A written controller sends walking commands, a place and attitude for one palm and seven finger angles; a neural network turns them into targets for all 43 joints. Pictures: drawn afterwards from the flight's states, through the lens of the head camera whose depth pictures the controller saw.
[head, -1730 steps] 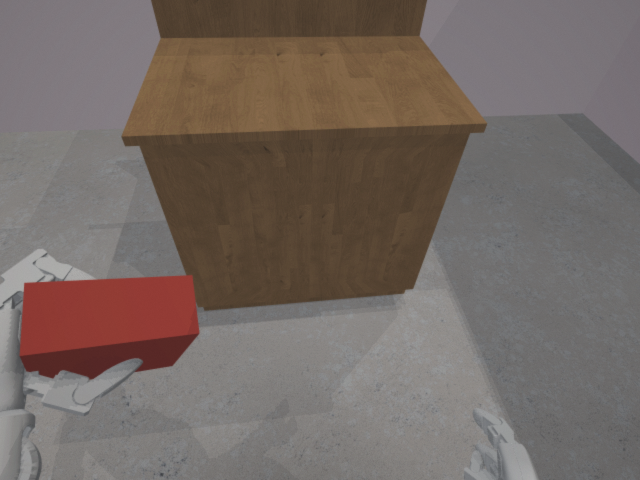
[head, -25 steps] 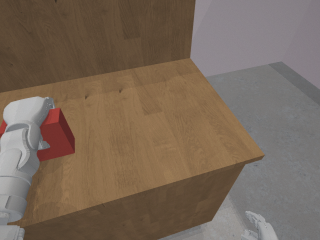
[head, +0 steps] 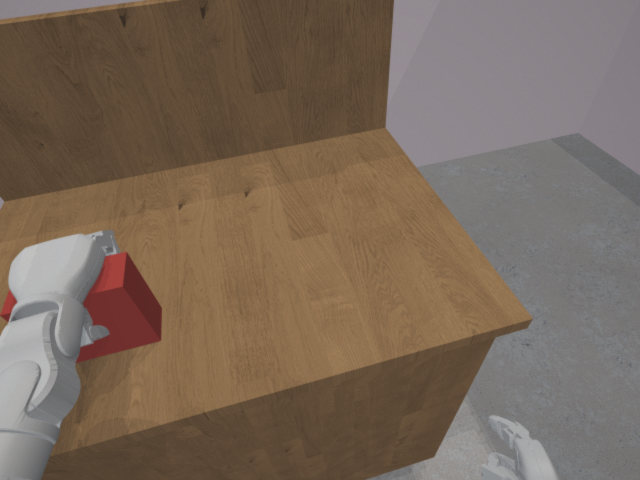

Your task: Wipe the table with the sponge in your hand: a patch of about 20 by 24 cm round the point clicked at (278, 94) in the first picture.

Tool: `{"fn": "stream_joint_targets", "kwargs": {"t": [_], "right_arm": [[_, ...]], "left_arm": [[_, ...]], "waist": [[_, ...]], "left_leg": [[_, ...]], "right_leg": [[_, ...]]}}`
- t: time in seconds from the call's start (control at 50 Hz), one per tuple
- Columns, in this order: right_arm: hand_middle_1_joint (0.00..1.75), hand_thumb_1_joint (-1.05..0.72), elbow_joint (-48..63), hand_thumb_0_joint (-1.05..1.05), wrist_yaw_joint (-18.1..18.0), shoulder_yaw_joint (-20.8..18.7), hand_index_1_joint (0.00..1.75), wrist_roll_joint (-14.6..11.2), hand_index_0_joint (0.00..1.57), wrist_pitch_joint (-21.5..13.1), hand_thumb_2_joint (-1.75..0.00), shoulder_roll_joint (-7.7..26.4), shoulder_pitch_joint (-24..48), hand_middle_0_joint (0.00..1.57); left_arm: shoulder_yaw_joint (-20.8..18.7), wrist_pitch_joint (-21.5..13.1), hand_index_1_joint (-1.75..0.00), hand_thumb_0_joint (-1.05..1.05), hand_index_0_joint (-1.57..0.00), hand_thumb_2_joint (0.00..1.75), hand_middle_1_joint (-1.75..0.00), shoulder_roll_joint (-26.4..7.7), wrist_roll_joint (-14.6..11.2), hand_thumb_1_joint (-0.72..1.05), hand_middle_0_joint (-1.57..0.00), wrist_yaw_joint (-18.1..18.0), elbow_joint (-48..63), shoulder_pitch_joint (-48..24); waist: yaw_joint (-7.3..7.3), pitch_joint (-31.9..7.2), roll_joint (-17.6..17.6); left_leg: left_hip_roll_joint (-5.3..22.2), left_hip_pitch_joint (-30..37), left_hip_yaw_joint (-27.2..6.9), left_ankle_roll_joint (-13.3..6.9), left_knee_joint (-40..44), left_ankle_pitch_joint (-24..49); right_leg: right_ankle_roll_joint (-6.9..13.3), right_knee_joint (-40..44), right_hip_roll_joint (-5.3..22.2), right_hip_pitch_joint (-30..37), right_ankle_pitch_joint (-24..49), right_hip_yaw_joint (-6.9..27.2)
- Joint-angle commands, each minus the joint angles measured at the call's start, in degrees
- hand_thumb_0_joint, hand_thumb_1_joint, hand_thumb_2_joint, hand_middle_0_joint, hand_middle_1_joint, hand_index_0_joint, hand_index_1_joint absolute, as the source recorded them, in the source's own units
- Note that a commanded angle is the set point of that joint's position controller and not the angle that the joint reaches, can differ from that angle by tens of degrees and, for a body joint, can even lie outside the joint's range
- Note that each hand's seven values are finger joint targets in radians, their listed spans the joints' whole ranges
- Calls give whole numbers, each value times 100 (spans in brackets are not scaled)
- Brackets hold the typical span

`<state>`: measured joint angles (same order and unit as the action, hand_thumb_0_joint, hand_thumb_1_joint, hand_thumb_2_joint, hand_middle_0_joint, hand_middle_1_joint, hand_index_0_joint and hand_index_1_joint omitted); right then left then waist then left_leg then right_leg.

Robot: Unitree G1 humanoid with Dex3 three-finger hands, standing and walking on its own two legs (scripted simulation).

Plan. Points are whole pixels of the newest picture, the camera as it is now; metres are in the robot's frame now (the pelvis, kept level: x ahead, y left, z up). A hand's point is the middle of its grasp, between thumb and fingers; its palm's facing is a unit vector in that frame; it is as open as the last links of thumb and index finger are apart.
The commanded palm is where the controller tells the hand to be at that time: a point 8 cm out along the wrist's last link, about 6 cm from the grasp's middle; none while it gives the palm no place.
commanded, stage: wipe back along the first lane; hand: left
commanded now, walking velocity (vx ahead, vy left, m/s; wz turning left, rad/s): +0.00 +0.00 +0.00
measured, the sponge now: (100, 320) +0.28 +0.33 +0.06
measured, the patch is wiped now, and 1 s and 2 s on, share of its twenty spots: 1.00 1.00 1.00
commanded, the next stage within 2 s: lift the sponge slowly off the table in 0.50 s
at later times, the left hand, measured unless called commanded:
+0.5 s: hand (68, 332) +0.23 +0.32 +0.11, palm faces +0.04 -0.04 -1.00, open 9.8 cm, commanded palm +0.19 +0.31 +0.14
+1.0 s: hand (68, 341) +0.22 +0.31 +0.11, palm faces +0.04 -0.05 -1.00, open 9.8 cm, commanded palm +0.19 +0.30 +0.17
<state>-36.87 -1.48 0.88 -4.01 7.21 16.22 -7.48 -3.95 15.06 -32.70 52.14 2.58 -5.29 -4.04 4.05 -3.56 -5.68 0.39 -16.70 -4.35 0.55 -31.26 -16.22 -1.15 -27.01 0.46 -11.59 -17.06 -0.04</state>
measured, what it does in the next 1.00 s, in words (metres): stands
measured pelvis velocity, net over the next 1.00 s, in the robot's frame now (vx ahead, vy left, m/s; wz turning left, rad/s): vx -0.02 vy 0.00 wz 0.01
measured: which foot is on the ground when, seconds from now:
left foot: down 0.00-1.00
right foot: down 0.00-1.00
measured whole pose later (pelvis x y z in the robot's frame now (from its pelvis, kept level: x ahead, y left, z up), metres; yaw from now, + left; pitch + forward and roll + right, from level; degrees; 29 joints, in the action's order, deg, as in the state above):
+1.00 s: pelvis -0.02 +0.00 +0.00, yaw +0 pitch -2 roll -1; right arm -37.1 -3.5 2.1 -3.2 2.7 14.8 -5.0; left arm -2.2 16.8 -32.9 50.9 3.7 7.0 5.3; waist 6.1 -1.6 -5.9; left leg 0.6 -14.1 -4.8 1.0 -31.0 -14.9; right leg -0.8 -27.0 0.2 -9.0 -16.0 -0.5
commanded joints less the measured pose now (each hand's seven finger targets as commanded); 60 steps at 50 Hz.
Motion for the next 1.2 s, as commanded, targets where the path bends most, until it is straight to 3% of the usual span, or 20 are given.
{"fn": "stream_joint_targets", "kwargs": {"t": [0.0,0.04,0.08,0.12,0.18,0.2,0.28,0.34,0.4,0.48,0.56,0.62,0.68,0.74,0.86,0.88,0.94,0.98,1.04,1.18], "right_arm": [[30,-90,978,0,-65,-213,30,35,20,-336,-90,645,929,20],[30,-90,974,0,-69,-192,30,32,20,-345,-90,639,947,20],[30,-90,974,0,-65,-177,30,32,20,-364,-90,633,1092,20],[30,-90,1016,0,-55,-174,30,31,20,-384,-90,600,1019,20],[30,-90,1018,0,-55,-161,30,54,20,-399,-90,612,1151,20],[30,-90,1070,0,-62,-162,30,68,20,-392,-90,597,1053,20],[30,-90,1086,0,-58,-153,30,64,20,-426,-90,579,1204,20],[30,-90,1076,0,-95,-158,30,69,20,-423,-90,593,1072,20],[30,-90,1116,0,-99,-156,30,79,20,-475,-90,567,1104,20],[30,-90,1074,0,-107,-158,30,70,20,-511,-90,565,1246,20],[30,-90,1116,0,-98,-169,30,73,20,-536,-90,532,1179,20],[30,-90,1041,0,-153,-137,30,66,20,-563,-90,550,1188,20],[30,-90,1033,0,-191,-128,30,66,20,-615,-90,549,1363,20],[30,-90,1042,0,-187,-123,30,98,20,-651,-90,518,1239,20],[30,-90,937,0,-238,-123,30,89,20,-693,-90,513,1285,20],[30,-90,991,0,-243,-93,30,72,20,-744,-90,493,1444,20],[30,-90,974,0,-240,-106,30,112,20,-773,-90,472,1331,20],[30,-90,977,0,-243,-79,30,92,20,-800,-90,468,1490,20],[30,-90,911,0,-250,-98,30,133,20,-783,-90,493,1342,20],[30,-90,906,0,-288,-36,30,118,20,-798,-90,471,1560,20]], "left_arm": [[-264,77,-160,0,-120,130,-160,-1062,0,10,-120,142,495,-265],[-392,88,-160,0,-120,130,-160,-1160,-47,10,-120,171,478,-4],[-488,76,-160,0,-120,130,-160,-1246,-58,10,-120,191,764,-76],[-341,93,-160,0,-120,130,-160,-1069,-72,10,-120,196,861,122],[-691,76,-160,0,-120,130,-160,-1354,-136,10,-120,185,1079,407],[-530,101,-160,0,-120,130,-160,-1151,-158,10,-120,193,1052,571],[-692,97,-160,0,-120,130,-160,-1238,-235,10,-120,178,1438,749],[-449,174,-160,0,-120,130,-160,-1025,-197,10,-120,178,1328,668],[-378,159,-160,0,-120,130,-160,-907,-206,10,-120,136,1564,894],[-651,140,-160,0,-120,130,-160,-1115,-264,10,-120,91,1731,1084],[-349,178,-160,0,-120,130,-160,-768,-283,10,-120,77,1907,1349],[-399,243,-160,0,-120,130,-160,-968,-210,10,-120,39,1702,724],[-653,205,-160,0,-120,130,-160,-1271,-167,10,-120,14,1885,461],[-392,182,-160,0,-120,130,-160,-1010,-159,10,-120,22,1996,483],[-499,155,-160,0,-120,130,-160,-1229,-133,10,-120,4,1954,-53],[-562,120,-160,0,-120,130,-160,-1315,-134,10,-120,-9,2170,-220],[-358,102,-160,0,-120,130,-160,-1068,-153,10,-120,-12,2138,-75],[-585,67,-160,0,-120,130,-160,-1381,-146,10,-120,-21,2405,-403],[-624,92,-160,0,-120,130,-160,-1362,-160,10,-120,-29,2160,-233],[-781,137,-160,0,-120,130,-160,-1718,-65,10,-120,-37,2402,-978]], "waist": [[106,-730,496],[128,-718,635],[133,-701,461],[133,-734,440],[218,-684,410],[207,-654,529],[230,-535,416],[170,-373,516],[221,-515,455],[238,-514,559],[249,-438,432],[153,-241,496],[233,-398,355],[238,-558,192],[178,-457,250],[209,-546,56],[228,-608,101],[222,-620,-47],[253,-665,202],[262,-699,-114]], "left_leg": [[-251,482,251,-331,296,1602],[-248,441,256,-314,258,1648],[-230,482,245,-299,285,1632],[-235,502,259,-304,255,1666],[-227,491,236,-296,251,1666],[-252,468,278,-310,211,1661],[-217,488,248,-291,237,1624],[-210,438,250,-288,275,1464],[-218,511,237,-302,270,1456],[-194,487,214,-288,288,1306],[-186,458,230,-288,334,1227],[-180,381,219,-276,383,966],[-192,485,175,-275,419,998],[-223,578,180,-276,406,1212],[-199,605,159,-266,521,956],[-206,663,134,-257,543,961],[-230,744,150,-271,505,1182],[-209,792,113,-254,562,1148],[-235,797,145,-262,528,1328],[-259,923,139,-250,610,1334]], "right_leg": [[416,261,-299,209,1735,-281],[389,223,-274,268,1916,-252],[408,229,-272,256,1885,-179],[387,212,-266,218,1864,-245],[409,197,-273,284,1920,-147],[384,193,-281,279,1913,-241],[387,216,-272,210,1884,-138],[365,286,-291,37,1559,-271],[389,259,-302,101,1483,-260],[381,269,-303,142,1401,-122],[352,273,-282,74,1195,-244],[357,353,-307,-84,853,-235],[404,363,-331,28,828,-134],[410,336,-321,117,1019,-276],[398,444,-322,52,723,-250],[442,430,-359,125,713,-168],[435,447,-339,184,936,-277],[463,458,-361,241,905,-161],[445,482,-332,325,1136,-237],[486,574,-342,376,1041,-104]]}}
